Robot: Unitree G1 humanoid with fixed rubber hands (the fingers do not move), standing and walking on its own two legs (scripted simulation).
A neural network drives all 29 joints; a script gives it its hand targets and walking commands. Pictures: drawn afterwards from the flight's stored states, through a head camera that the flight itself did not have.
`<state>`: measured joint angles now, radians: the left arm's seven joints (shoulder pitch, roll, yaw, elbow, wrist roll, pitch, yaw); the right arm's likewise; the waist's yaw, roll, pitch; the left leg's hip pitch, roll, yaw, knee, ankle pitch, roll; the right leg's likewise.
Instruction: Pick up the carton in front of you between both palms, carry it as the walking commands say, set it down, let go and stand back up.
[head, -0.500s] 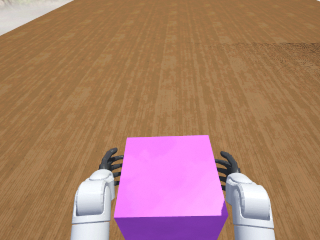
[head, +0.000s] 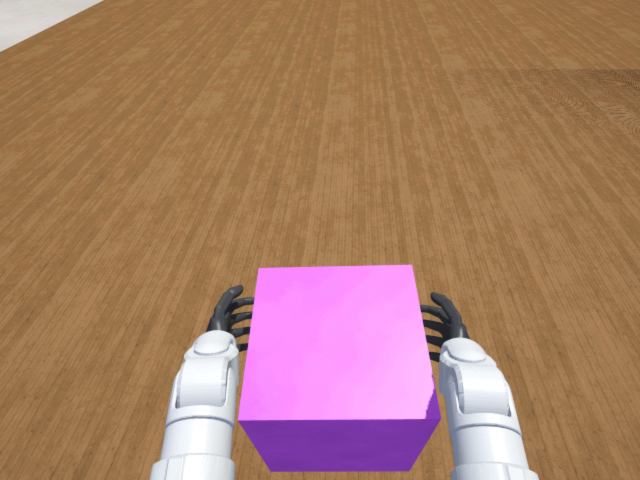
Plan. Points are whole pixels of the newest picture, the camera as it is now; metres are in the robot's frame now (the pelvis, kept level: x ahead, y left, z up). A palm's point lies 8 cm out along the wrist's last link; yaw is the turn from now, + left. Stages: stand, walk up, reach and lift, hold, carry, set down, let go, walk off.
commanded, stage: carry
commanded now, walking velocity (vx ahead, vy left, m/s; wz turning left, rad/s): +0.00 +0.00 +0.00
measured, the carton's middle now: (337, 374) +0.30 +0.00 -0.05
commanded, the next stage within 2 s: hold in 0.38 s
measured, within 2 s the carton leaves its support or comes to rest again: neither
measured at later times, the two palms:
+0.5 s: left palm (220, 345) +0.29 +0.15 +0.05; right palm (459, 356) +0.28 -0.15 +0.04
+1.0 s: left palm (215, 349) +0.28 +0.15 +0.06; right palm (467, 370) +0.26 -0.15 +0.06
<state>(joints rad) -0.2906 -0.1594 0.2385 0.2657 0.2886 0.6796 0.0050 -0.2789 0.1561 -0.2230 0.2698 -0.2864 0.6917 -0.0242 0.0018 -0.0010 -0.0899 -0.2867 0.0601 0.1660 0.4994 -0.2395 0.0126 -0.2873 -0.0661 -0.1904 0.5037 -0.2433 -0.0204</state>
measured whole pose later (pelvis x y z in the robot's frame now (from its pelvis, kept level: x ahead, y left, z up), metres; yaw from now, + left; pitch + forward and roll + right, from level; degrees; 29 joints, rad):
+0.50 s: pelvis +0.00 +0.00 +0.01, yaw -1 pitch -4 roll +0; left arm -0.24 -0.15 0.20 0.18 0.26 0.72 0.01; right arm -0.23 0.15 -0.17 0.19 -0.26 0.74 -0.03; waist 0.02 0.01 0.02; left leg -0.13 0.01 0.01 0.40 -0.20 -0.01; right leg -0.13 -0.01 -0.06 0.40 -0.20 -0.02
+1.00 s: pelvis -0.03 +0.01 +0.00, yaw -3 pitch -10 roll +0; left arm -0.35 -0.18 0.31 0.35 0.34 0.71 -0.02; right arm -0.33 0.17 -0.29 0.34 -0.33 0.73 0.01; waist 0.01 0.00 0.03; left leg -0.06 -0.02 -0.03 0.42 -0.20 0.01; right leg -0.06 0.02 0.02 0.41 -0.18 -0.01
